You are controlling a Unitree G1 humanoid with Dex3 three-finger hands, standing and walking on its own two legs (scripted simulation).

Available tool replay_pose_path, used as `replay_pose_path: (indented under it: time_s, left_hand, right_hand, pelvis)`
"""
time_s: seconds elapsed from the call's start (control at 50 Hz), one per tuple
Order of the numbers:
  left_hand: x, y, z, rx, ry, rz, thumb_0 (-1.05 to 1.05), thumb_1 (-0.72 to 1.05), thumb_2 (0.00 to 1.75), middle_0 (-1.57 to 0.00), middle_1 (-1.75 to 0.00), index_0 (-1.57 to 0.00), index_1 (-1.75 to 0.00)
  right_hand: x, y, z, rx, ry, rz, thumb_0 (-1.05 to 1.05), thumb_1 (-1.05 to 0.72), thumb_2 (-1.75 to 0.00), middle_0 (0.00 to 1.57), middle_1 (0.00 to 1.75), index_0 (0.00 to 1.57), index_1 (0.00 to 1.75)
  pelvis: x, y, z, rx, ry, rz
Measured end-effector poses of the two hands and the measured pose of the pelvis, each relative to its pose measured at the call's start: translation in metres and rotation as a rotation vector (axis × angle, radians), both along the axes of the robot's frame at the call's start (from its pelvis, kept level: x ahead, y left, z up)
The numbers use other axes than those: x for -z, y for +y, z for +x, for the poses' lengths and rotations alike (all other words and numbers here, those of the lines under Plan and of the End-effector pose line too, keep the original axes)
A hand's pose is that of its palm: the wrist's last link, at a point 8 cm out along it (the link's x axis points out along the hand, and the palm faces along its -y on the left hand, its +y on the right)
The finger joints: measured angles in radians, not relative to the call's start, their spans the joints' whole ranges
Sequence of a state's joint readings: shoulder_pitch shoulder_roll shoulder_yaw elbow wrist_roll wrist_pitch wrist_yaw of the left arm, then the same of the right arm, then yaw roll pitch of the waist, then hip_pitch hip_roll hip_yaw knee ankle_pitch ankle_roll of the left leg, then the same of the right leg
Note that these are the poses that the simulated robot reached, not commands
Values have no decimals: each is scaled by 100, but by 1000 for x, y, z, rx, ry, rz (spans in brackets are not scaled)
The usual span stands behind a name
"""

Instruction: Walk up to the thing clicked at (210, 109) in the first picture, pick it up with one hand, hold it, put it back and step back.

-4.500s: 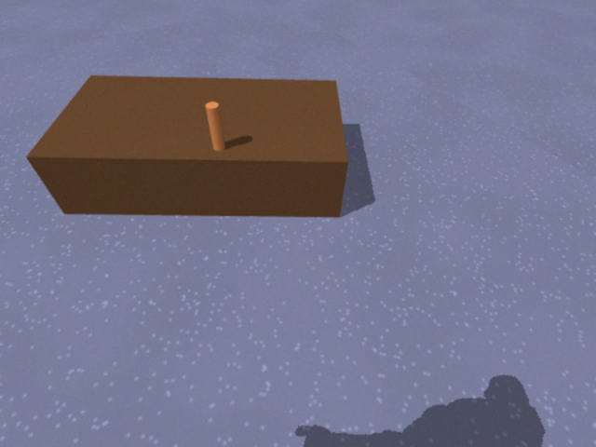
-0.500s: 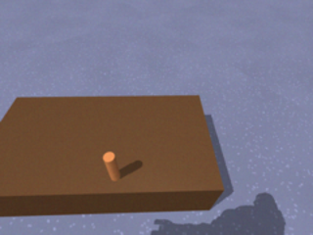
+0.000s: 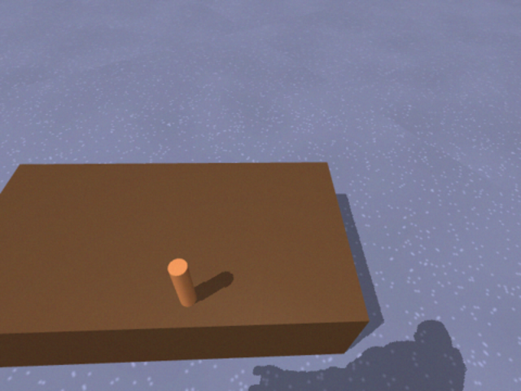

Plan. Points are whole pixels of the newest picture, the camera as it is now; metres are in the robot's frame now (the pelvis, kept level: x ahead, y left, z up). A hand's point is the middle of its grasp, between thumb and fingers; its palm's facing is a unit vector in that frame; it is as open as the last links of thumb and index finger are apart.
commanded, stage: walk up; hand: left
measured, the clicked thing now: (183, 284) +0.46 +0.21 -0.36
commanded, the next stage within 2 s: stand in 0.44 s
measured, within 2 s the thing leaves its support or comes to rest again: neither
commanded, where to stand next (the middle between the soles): +0.05 -0.01 m, yaw +1 degrees
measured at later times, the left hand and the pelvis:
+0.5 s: hand out of the picture +0.08 +0.25 -0.16, palm faces -0.02 -0.94 -0.33, open 7.4 cm; pelvis +0.01 +0.00 +0.00, yaw +1 degrees
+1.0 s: hand out of the picture +0.09 +0.25 -0.16, palm faces -0.03 -0.94 -0.33, open 7.4 cm; pelvis +0.01 +0.00 +0.00, yaw +0 degrees
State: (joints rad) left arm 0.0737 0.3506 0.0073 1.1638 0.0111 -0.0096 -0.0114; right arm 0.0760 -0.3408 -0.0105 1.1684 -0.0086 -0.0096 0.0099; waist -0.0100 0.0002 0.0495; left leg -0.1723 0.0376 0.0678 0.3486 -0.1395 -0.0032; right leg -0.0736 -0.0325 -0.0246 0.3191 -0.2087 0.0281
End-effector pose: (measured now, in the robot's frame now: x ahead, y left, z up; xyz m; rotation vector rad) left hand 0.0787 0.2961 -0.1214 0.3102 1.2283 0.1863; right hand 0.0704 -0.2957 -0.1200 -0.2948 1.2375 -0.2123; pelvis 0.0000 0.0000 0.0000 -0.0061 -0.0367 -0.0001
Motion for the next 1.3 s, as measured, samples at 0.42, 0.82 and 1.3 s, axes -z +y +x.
replay_pose_path:
  time_s: [0.42, 0.82, 1.3]
  left_hand:
    - [1, 1, -6, -23, 15, -1, 1, 91, 89, -20, -30, -20, -30]
    - [1, -2, 4, 2, 8, -2, 1, 91, 89, -20, -30, -20, -30]
    - [-1, -3, 1, -7, 15, 5, 1, 91, 89, -20, -30, -20, -30]
  right_hand:
    - [-1, 5, 18, -15, -14, 5, 1, -90, -89, 20, 30, 20, 30]
    - [-2, 1, 17, -12, 3, -5, 1, -90, -89, 20, 30, 20, 30]
    - [-1, -2, 21, -22, 2, -3, 1, -90, -89, 20, 30, 20, 30]
  pelvis:
    - [-1, 1, 6, -9, 2, 1]
    - [-1, 0, 12, -9, 12, 5]
    - [-1, -4, 16, -11, 9, 6]
